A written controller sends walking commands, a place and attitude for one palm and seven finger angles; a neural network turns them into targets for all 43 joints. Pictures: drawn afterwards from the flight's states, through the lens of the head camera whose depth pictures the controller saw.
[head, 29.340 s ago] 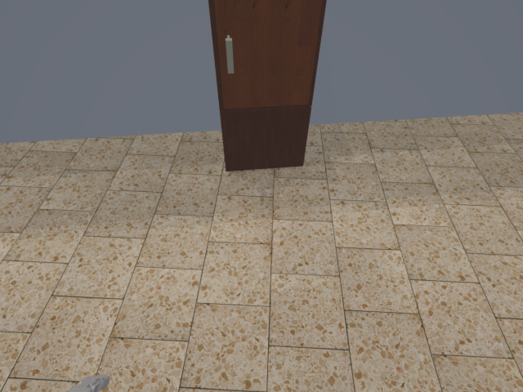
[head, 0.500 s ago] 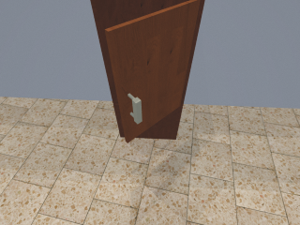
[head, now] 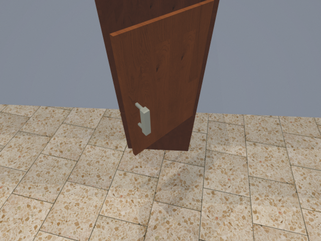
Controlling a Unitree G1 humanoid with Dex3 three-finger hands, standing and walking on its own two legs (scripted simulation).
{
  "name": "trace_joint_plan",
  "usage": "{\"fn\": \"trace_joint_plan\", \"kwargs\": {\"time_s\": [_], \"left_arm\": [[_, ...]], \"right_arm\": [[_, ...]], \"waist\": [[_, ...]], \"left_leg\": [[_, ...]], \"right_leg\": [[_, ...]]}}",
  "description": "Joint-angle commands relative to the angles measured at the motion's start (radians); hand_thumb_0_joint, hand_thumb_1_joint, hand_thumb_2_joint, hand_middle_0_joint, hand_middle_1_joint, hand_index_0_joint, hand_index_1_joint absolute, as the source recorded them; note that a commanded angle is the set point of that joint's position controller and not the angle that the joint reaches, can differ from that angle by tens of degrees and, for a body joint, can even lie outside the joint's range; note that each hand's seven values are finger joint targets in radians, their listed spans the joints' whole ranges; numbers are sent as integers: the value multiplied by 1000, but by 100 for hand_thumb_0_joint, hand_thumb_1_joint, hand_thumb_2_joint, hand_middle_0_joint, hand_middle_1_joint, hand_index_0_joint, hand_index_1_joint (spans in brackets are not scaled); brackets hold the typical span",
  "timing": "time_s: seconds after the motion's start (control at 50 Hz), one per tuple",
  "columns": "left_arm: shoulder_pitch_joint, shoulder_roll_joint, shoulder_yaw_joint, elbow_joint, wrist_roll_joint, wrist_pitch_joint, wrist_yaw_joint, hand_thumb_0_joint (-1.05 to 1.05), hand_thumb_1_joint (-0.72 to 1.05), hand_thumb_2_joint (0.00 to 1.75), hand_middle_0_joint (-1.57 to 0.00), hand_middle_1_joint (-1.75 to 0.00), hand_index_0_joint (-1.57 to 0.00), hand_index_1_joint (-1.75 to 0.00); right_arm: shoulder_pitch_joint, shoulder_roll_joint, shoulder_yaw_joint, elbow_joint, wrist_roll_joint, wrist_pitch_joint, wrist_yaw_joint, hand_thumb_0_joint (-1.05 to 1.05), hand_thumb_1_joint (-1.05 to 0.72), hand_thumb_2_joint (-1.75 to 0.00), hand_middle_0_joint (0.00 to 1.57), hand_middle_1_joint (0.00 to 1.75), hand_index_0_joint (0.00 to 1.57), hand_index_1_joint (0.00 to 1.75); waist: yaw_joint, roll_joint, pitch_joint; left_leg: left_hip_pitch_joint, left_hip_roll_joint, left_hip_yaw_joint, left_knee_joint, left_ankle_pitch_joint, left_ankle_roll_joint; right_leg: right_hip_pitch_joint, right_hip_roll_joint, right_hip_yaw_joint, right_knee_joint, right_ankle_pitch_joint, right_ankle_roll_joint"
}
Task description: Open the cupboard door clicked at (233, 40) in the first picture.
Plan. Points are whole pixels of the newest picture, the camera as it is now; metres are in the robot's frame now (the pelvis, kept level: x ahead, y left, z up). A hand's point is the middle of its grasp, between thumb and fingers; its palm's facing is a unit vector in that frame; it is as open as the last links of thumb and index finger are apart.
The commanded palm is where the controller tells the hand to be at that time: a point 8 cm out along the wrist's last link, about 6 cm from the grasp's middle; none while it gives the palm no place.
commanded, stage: walk to a spot facing it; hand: left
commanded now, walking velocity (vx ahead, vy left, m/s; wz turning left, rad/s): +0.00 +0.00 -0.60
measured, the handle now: (142, 118) +0.55 +0.11 -0.09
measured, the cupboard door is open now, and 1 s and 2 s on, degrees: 44 44 44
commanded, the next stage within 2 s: none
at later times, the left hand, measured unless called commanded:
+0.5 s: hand out of the picture +0.06 +0.17 -0.17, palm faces -0.13 -0.94 -0.32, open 7.4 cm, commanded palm none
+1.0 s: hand out of the picture +0.10 +0.14 -0.17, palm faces -0.36 -0.90 -0.25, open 7.4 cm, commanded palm none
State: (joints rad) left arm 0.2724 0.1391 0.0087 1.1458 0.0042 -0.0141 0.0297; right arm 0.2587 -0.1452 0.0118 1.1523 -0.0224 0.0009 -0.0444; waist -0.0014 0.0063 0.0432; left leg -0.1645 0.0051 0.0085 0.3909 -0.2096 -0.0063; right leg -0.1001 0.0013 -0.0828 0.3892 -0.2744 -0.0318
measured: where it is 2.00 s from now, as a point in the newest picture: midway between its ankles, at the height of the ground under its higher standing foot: outside the picture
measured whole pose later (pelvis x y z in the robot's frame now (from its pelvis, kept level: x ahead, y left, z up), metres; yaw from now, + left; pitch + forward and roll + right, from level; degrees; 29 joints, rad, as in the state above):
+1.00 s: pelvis +0.01 -0.04 +0.00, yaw -29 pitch +2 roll +1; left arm 0.33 0.18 0.07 0.94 0.02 0.02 0.02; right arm 0.03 -0.21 -0.05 0.89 -0.01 0.07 -0.04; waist 0.07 -0.01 0.08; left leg -0.52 0.00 -0.07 0.99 -0.38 -0.06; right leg -0.19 0.16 0.25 0.43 -0.24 -0.09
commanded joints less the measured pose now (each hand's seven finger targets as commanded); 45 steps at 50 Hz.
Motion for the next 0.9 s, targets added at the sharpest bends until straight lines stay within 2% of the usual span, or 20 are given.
{"fn": "trace_joint_plan", "kwargs": {"time_s": [0.0, 0.14, 0.2, 0.26, 0.3, 0.34, 0.36, 0.38, 0.4, 0.42, 0.44, 0.46, 0.48, 0.5, 0.52, 0.56, 0.64, 0.7, 0.76, 0.88], "left_arm": [[77, 103, 22, -13, 2, -4, 8, 0, 90, 90, -20, -30, -20, -30], [38, 144, 70, -72, 14, 31, -4, 0, 90, 90, -20, -30, -20, -30], [15, 151, 84, -112, 16, 41, -13, 0, 90, 90, -20, -30, -20, -30], [0, 140, 90, -147, 19, 49, -23, 0, 90, 90, -20, -30, -20, -30], [-6, 124, 93, -167, 21, 55, -31, 0, 90, 90, -20, -30, -20, -30], [-10, 114, 95, -188, 20, 59, -37, 0, 90, 90, -20, -30, -20, -30], [2, 121, 97, -189, 20, 58, -40, 0, 90, 90, -20, -30, -20, -30], [33, 121, 99, -184, 20, 54, -43, 0, 90, 90, -20, -30, -20, -30], [84, 136, 104, -171, 22, 48, -43, 0, 90, 90, -20, -30, -20, -30], [119, 219, 118, -165, 34, 36, -34, 0, 90, 90, -20, -30, -20, -30], [132, 308, 130, -166, 33, 33, -19, 0, 90, 90, -20, -30, -20, -30], [126, 301, 125, -171, 20, 36, -14, 0, 90, 90, -20, -30, -20, -30], [76, 251, 122, -185, 20, 33, -5, 0, 90, 90, -20, -30, -20, -30], [30, 240, 120, -201, 17, 32, -2, 0, 90, 90, -20, -30, -20, -30], [28, 233, 115, -207, 12, 26, -2, 0, 90, 90, -20, -30, -20, -30], [62, 227, 115, -208, 9, 15, 5, 0, 90, 90, -20, -30, -20, -30], [99, 227, 114, -208, 10, 17, 9, 0, 90, 90, -20, -30, -20, -30], [109, 224, 115, -222, 12, 22, 7, 0, 90, 90, -20, -30, -20, -30], [114, 225, 116, -232, 16, 22, 5, 0, 90, 90, -20, -30, -20, -30], [135, 240, 118, -251, 20, 21, 5, 0, 90, 90, -20, -30, -20, -30]], "right_arm": [[66, -87, -21, -20, 2, -12, -5, 0, -90, -90, 20, 30, 20, 30], [59, -130, -62, -67, 2, 16, -19, 0, -90, -90, 20, 30, 20, 30], [52, -153, -78, -99, 0, 17, -22, 0, -90, -90, 20, 30, 20, 30], [39, -188, -93, -127, -4, 15, -23, 0, -90, -90, 20, 30, 20, 30], [21, -213, -102, -148, -8, 8, -21, 0, -90, -90, 20, 30, 20, 30], [0, -218, -101, -168, -13, 5, -18, 0, -90, -90, 20, 30, 20, 30], [-26, -223, -104, -183, -15, 5, -17, 0, -90, -90, 20, 30, 20, 30], [-55, -226, -102, -198, -15, 6, -16, 0, -90, -90, 20, 30, 20, 30], [-83, -225, -103, -210, -10, 10, -14, 0, -90, -90, 20, 30, 20, 30], [-89, -178, -100, -232, 2, 18, -11, 0, -90, -90, 20, 30, 20, 30], [-122, -131, -91, -273, 5, 22, -3, 0, -90, -90, 20, 30, 20, 30], [-118, -166, -98, -262, 4, 33, 0, 0, -90, -90, 20, 30, 20, 30], [-138, -168, -101, -254, 2, 36, 2, 0, -90, -90, 20, 30, 20, 30], [-134, -167, -102, -249, 6, 35, 4, 0, -90, -90, 20, 30, 20, 30], [-143, -162, -100, -250, 7, 34, 8, 0, -90, -90, 20, 30, 20, 30], [-142, -146, -96, -250, 8, 34, 7, 0, -90, -90, 20, 30, 20, 30], [-168, -150, -96, -270, 12, 46, -1, 0, -90, -90, 20, 30, 20, 30], [-193, -160, -96, -287, 13, 52, -5, 0, -90, -90, 20, 30, 20, 30], [-229, -164, -97, -309, 12, 50, -4, 0, -90, -90, 20, 30, 20, 30], [-284, -152, -92, -357, 15, 38, 0, 0, -90, -90, 20, 30, 20, 30]], "waist": [[2, -6, 24], [-5, -11, 13], [-8, 14, -2], [-4, 103, 2], [5, 191, -5], [15, 200, -19], [27, 186, -20], [51, 152, -31], [81, 80, -35], [92, -212, -49], [103, -404, -25], [94, -281, -23], [67, -262, 10], [45, -192, 11], [44, -129, -4], [48, -64, -93], [49, -117, -110], [51, -141, -77], [55, -133, -46], [68, -97, -61]], "left_leg": [[18, 90, -58, -36, 205, 33], [16, 129, 7, 54, 135, 28], [15, 171, -15, 45, 99, 45], [-7, 253, -87, -14, 23, 92], [-29, 342, -132, -72, 49, 144], [-26, 379, -128, -73, 131, 176], [-57, 379, -94, -40, 166, 165], [-81, 349, -39, 24, 192, 136], [-129, 291, 25, 141, 151, 86], [-241, 135, 136, 378, -74, 1], [-398, 13, 121, 620, -412, -38], [-402, 38, 1, 729, -387, -28], [-443, 54, -35, 762, -307, -26], [-458, 63, -42, 780, -245, -33], [-454, 62, -42, 786, -204, -41], [-454, 56, -43, 766, -168, -52], [-475, 38, -59, 741, -135, -64], [-490, 31, -72, 739, -120, -65], [-492, 26, -86, 725, -124, -65], [-488, 11, -94, 668, -152, -61]], "right_leg": [[-50, -110, 110, -76, 220, -14], [-144, -97, 162, 29, 279, -30], [-192, -68, 169, 92, 240, -25], [-253, -15, 148, 215, 115, -12], [-271, 10, 93, 376, -107, 2], [-276, -6, 84, 446, -228, 7], [-243, -23, 89, 413, -217, 6], [-181, -22, 80, 329, -149, 6], [-99, -25, 93, 176, 4, 4], [-30, -164, 344, -34, 220, -36], [-16, -345, 603, -100, 458, -115], [-33, -340, 574, -94, 385, -157], [-48, -276, 547, -93, 377, -128], [-21, -245, 509, -57, 419, -119], [1, -222, 472, -30, 502, -109], [118, -198, 436, 18, 673, -83], [167, -160, 436, 17, 731, -31], [134, -150, 461, -7, 682, -17], [96, -153, 510, -18, 628, -40], [96, -161, 598, 4, 619, -115]]}}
